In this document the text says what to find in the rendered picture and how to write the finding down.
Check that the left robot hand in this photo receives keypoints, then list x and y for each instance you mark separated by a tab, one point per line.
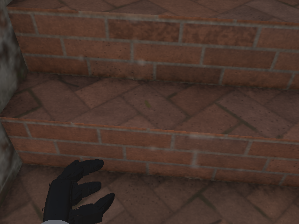
64	192

